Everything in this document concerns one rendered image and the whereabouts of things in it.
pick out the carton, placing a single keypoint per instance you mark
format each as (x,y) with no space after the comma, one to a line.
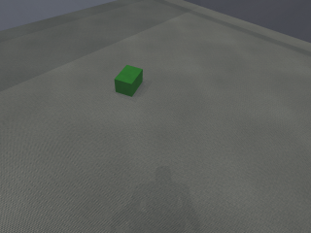
(128,80)

